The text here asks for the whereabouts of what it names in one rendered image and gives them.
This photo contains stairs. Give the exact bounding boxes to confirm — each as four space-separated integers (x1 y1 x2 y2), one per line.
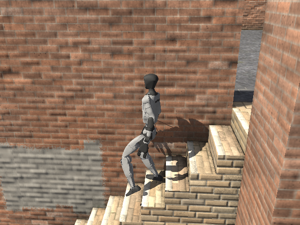
75 109 248 225

